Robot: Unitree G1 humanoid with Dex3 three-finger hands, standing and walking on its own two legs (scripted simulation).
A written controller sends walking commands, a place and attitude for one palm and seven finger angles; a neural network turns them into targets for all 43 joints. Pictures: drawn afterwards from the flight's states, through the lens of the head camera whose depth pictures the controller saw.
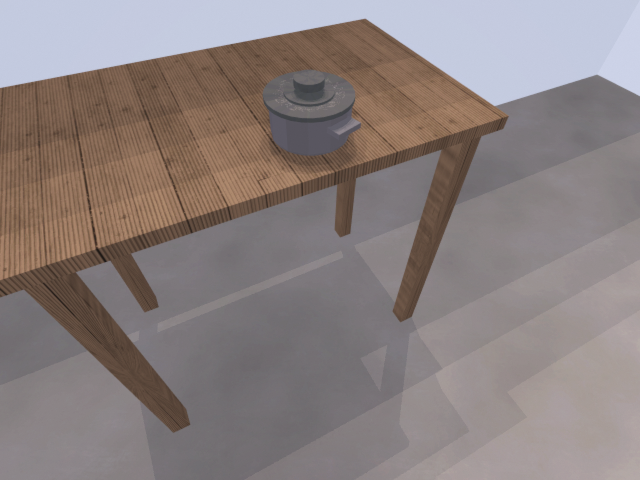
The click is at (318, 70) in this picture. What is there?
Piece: lid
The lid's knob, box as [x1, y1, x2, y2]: [293, 70, 324, 92]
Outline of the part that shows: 293,76 294,87 303,92 314,92 320,90 324,85 323,74 315,70 301,70 296,72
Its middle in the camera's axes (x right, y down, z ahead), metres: -0.02 -0.26 +0.64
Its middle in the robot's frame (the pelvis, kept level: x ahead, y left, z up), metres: +0.68 +0.06 +0.16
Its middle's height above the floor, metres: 0.93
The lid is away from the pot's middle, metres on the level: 0.00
